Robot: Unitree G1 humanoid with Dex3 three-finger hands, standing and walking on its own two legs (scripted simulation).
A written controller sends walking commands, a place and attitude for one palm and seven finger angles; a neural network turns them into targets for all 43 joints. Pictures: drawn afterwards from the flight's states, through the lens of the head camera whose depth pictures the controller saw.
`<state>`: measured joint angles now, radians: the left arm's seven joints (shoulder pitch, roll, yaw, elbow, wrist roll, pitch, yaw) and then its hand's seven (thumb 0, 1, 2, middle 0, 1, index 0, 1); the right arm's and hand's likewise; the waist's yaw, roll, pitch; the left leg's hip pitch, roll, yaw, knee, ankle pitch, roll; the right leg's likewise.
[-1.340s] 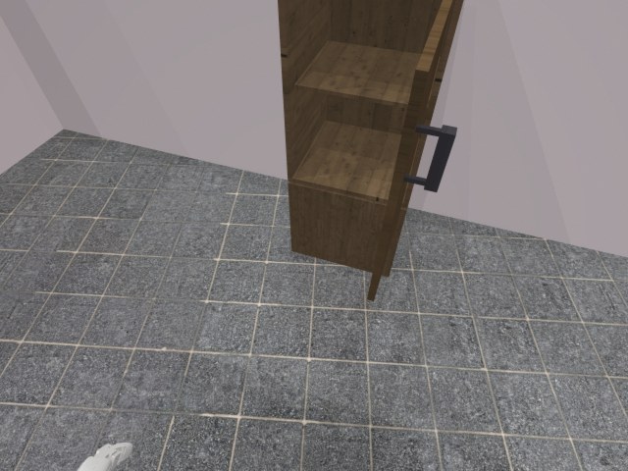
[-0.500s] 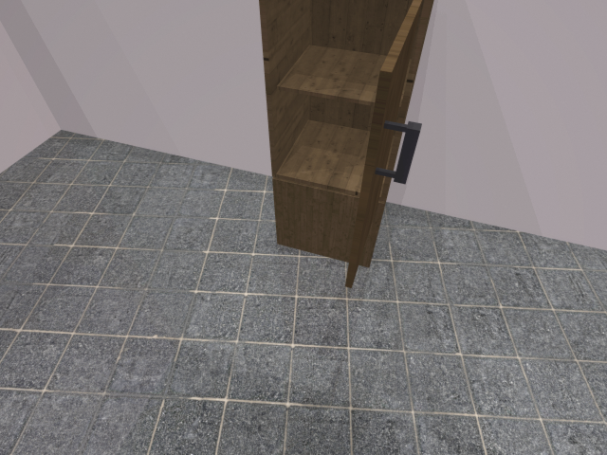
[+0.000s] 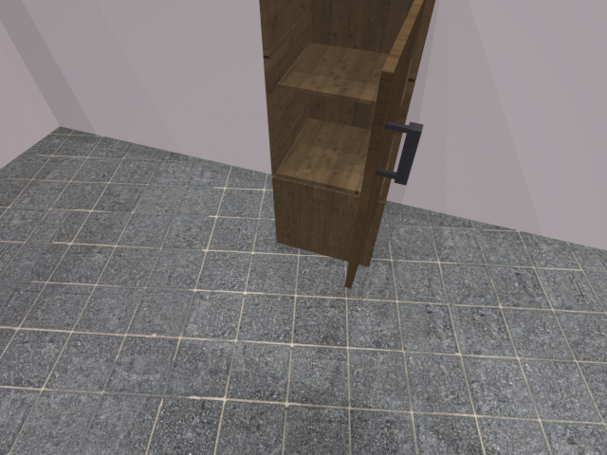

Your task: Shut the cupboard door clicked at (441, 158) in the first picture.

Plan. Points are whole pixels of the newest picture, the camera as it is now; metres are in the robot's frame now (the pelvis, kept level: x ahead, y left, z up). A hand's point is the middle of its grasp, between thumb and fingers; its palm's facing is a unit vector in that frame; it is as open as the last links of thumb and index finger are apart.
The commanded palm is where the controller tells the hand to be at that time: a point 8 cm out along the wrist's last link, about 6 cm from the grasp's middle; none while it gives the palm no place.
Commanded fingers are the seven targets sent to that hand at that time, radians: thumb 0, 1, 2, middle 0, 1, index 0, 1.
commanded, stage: look at it before walking up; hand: left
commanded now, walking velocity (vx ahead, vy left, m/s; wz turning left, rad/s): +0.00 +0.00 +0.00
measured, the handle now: (396, 152) +0.62 -0.13 +0.06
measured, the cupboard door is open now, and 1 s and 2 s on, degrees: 89 89 89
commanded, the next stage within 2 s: walk around to get in front in 0.10 s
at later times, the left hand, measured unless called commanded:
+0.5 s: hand out of the picture +0.07 +0.21 -0.17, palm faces -0.12 -0.95 -0.29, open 7.4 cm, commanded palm none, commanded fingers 0.00 0.90 0.90 -0.20 -0.30 -0.20 -0.30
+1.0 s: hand out of the picture +0.08 +0.15 -0.16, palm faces -0.30 -0.92 -0.27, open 7.4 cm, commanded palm none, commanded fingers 0.00 0.90 0.90 -0.20 -0.30 -0.20 -0.30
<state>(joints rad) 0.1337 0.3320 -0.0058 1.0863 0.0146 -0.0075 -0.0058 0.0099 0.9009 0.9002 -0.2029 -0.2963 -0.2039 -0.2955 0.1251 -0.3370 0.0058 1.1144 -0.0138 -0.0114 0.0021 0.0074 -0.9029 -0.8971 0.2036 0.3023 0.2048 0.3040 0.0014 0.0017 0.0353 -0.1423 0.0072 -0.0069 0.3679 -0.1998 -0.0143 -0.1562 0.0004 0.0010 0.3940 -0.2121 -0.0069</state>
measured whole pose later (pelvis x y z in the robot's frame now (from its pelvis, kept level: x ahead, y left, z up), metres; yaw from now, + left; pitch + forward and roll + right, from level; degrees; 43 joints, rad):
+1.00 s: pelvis -0.02 -0.03 +0.00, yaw -22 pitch +2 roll +2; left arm 0.27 0.20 0.05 0.94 0.02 0.03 -0.01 0.01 0.90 0.90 -0.20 -0.30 -0.20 -0.30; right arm 0.12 -0.27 -0.07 0.95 -0.02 0.06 -0.03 0.01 -0.91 -0.90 0.20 0.30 0.20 0.30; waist 0.04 0.02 0.05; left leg -0.46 0.04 -0.05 1.01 -0.34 -0.08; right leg -0.29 0.12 0.14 0.42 -0.14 -0.09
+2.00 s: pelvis -0.05 +0.01 -0.01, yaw -60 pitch +0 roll +1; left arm 0.14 0.21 0.05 0.90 0.02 0.02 -0.01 0.01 0.90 0.90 -0.20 -0.30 -0.20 -0.30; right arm 0.21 -0.25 -0.07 0.94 -0.03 0.06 -0.01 0.01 -0.91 -0.90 0.20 0.30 0.20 0.30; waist -0.03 0.02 0.07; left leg -0.51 0.12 0.03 1.08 -0.35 -0.11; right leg -0.24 0.04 0.03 0.49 -0.25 -0.05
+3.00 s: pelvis +0.00 -0.23 -0.01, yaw -91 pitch -1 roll +1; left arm 0.17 0.20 0.06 1.00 0.01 -0.06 0.00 0.00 0.92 0.90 -0.20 -0.30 -0.20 -0.30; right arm 0.31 -0.15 -0.05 1.02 -0.03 -0.02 -0.01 0.01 -0.91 -0.90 0.20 0.30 0.20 0.30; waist -0.04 0.00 0.06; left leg -0.53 0.18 0.06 1.25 -0.30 -0.05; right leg -0.23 0.07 -0.13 0.50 -0.25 -0.12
